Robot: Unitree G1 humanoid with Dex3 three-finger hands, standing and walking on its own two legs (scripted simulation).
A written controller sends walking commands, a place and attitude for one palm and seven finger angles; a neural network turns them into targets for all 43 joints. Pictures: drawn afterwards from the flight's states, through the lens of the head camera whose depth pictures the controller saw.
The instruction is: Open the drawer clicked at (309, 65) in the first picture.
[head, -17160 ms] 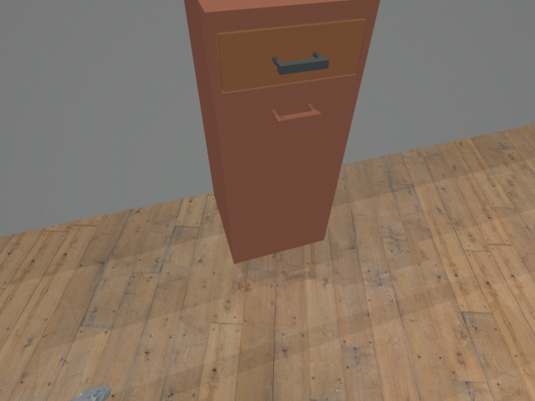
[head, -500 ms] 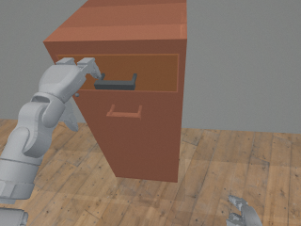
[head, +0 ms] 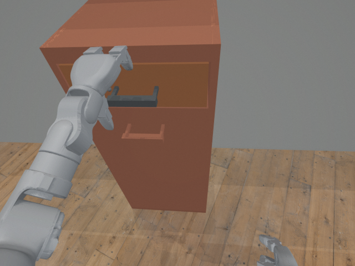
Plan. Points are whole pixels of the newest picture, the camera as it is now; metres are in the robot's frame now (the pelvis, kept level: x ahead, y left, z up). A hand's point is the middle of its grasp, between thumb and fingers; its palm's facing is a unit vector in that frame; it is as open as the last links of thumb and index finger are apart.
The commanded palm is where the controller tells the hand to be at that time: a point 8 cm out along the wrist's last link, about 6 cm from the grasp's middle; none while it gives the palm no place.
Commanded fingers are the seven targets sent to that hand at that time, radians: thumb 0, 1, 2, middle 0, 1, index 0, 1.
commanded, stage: move the hooked fingers above the handle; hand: left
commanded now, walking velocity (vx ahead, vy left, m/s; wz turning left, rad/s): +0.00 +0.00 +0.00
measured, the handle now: (134, 95) +0.50 +0.16 +0.12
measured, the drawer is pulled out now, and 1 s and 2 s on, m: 0.00 0.00 0.00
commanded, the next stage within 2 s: none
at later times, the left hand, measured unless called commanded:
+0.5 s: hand (142, 79) +0.47 +0.11 +0.19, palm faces +0.15 -0.08 -0.99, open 13.7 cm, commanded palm +0.43 +0.17 +0.23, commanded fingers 0.00 -0.50 0.30 -0.30 -1.20 -0.30 -1.20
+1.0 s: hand (128, 98) +0.43 +0.14 +0.17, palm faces +0.06 -0.02 -1.00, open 14.0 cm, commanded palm +0.44 +0.17 +0.23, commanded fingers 0.00 -0.50 0.30 -0.30 -1.20 -0.30 -1.20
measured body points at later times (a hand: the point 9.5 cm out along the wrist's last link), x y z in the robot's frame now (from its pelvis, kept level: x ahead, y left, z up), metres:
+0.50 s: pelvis +0.00 -0.01 +0.00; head +0.03 -0.04 +0.45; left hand +0.45 +0.12 +0.24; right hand +0.13 -0.25 -0.14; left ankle +0.00 +0.09 -0.74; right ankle -0.02 -0.11 -0.74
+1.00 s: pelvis +0.00 -0.03 +0.00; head +0.02 -0.06 +0.45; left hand +0.42 +0.14 +0.22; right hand +0.10 -0.31 -0.13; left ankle +0.00 +0.09 -0.74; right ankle -0.02 -0.11 -0.74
